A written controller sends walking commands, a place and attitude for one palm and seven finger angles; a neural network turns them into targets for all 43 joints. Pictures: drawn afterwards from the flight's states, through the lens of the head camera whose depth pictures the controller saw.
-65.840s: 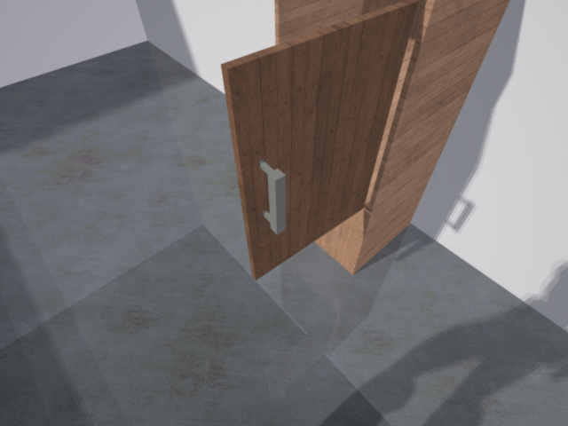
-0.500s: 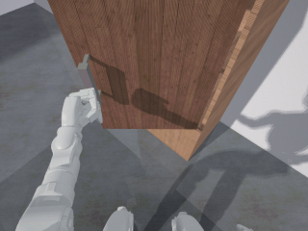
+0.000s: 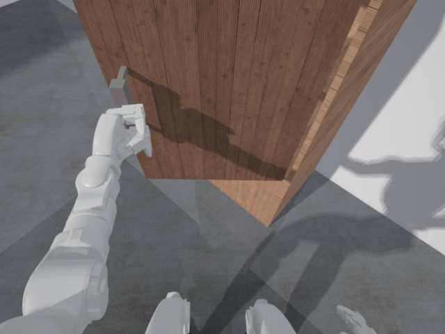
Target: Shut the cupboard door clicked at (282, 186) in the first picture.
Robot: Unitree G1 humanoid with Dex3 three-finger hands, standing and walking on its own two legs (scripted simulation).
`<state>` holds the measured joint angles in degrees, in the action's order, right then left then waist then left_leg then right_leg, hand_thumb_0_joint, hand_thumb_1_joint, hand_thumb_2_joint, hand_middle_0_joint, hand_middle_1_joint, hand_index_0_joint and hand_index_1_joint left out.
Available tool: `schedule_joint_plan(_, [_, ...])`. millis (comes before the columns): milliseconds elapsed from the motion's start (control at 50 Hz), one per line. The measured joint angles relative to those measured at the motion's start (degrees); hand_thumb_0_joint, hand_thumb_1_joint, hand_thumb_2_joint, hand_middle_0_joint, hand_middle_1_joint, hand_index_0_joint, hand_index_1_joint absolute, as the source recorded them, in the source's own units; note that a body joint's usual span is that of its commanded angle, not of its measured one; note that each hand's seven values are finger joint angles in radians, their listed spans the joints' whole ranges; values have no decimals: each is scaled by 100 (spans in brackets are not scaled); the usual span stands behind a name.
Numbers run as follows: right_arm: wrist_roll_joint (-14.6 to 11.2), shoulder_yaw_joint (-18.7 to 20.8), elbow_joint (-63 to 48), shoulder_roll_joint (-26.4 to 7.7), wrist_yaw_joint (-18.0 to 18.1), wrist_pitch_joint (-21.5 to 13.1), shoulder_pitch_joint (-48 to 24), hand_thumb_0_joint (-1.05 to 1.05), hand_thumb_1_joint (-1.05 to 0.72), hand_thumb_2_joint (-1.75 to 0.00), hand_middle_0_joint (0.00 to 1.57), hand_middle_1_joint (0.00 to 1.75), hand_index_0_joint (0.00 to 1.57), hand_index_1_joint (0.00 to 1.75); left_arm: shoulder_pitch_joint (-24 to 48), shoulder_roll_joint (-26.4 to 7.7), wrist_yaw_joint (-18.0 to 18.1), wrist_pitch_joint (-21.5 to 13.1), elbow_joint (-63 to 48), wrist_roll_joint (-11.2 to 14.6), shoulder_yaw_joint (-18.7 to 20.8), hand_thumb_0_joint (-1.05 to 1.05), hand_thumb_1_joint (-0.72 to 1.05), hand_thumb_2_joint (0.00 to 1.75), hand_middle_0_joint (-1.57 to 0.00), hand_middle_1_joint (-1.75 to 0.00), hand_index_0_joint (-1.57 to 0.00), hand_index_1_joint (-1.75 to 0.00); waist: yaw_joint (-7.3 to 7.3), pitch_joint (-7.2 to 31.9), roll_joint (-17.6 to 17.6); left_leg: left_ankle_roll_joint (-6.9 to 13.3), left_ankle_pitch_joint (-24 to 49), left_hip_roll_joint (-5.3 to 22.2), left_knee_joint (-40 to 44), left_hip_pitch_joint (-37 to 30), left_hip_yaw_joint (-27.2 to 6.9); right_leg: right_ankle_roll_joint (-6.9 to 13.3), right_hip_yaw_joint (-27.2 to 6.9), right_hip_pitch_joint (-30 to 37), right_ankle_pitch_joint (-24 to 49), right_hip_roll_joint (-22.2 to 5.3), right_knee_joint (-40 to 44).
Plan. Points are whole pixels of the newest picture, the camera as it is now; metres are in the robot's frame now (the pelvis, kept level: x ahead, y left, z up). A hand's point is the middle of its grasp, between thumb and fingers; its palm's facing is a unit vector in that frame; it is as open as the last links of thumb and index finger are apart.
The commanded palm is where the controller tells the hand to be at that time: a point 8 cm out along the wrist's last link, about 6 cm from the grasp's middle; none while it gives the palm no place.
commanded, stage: push the door shut along its arc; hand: left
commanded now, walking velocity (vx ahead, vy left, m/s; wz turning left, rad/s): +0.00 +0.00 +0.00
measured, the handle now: (131, 108) +0.52 +0.18 +0.07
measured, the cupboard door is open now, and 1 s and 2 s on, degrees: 41 26 19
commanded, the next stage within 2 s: pull the fist back off the door in 1.40 s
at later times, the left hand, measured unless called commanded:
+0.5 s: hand (150, 117) +0.50 +0.13 +0.07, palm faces -0.21 -0.98 -0.03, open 3.1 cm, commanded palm +0.51 +0.17 +0.07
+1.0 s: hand (177, 93) +0.56 +0.09 +0.08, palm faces -0.35 -0.94 -0.02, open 3.1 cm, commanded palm +0.57 +0.12 +0.07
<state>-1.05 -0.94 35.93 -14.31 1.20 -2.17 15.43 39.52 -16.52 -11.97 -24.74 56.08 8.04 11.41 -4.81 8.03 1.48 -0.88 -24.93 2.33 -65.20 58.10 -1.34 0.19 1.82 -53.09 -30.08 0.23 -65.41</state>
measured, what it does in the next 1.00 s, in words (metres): stands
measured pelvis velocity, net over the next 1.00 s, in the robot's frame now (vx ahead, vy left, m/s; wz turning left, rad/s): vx -0.01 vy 0.02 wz -0.05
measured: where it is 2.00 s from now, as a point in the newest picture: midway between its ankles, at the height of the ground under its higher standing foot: outside the picture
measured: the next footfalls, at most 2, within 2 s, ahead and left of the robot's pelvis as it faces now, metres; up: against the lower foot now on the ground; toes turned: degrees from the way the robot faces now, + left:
none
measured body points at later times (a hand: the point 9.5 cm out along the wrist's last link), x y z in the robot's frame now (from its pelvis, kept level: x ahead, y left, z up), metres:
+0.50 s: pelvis -0.01 +0.01 -0.02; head +0.11 +0.02 +0.41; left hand +0.50 +0.19 +0.08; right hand +0.01 -0.26 -0.13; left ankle +0.06 +0.13 -0.65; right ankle +0.01 -0.12 -0.65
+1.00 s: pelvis -0.01 +0.02 -0.04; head +0.15 +0.04 +0.38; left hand +0.57 +0.14 +0.08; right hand -0.03 -0.24 -0.14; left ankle +0.06 +0.13 -0.65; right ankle +0.01 -0.12 -0.65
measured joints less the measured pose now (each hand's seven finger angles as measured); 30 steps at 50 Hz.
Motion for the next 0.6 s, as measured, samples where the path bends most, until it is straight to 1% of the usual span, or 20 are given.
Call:
schedule_joint_plan(100, [-4, 20, 65, -41, -33, 36, 166, 1, -90, -90, 20, 30, 20, 30, 351, -193, -236, 30, 315, 42, 94, 2, 89, 90, -132, -150, -131, -150, -47, 24, 41, 9, -32, 10, -121, 206, -1, -7, -4, -201, -23, 10, -108])
schedule_joint_plan(220, [-13, 18, 182, -81, -49, 79, 373, 1, -90, -90, 20, 30, 20, 30, 725, -409, -425, 114, 614, 67, 194, 2, 90, 90, -132, -150, -132, -150, -133, 18, 75, 21, -43, 18, -232, 418, -24, -14, 13, -395, -25, 22, -193])
schedule_joint_plan(340, [-6, 19, 274, -108, -61, 52, 513, 1, -90, -90, 20, 30, 20, 30, 1092, -634, -541, 190, 897, 61, 230, 2, 90, 90, -131, -150, -133, -150, -242, 19, 93, 31, -42, 30, -342, 639, -57, -21, 39, -590, -10, 38, -264])
schedule_joint_plan(440, [5, 15, 315, -126, -71, -4, 566, 1, -90, -90, 20, 30, 20, 30, 1412, -773, -617, 273, 1094, 15, 133, 2, 90, 90, -131, -150, -133, -150, -330, 7, 101, 43, -31, 29, -424, 819, -89, -31, 67, -742, 10, 43, -309])
schedule_joint_plan(600, [44, -45, 297, -140, -102, -142, 552, 1, -90, -90, 20, 30, 20, 30, 1984, -964, -644, 436, 1390, -125, 115, 2, 90, 90, -130, -150, -132, -150, -505, -9, 106, 69, -34, 42, -585, 1146, -128, -53, 97, -1029, 32, 62, -409])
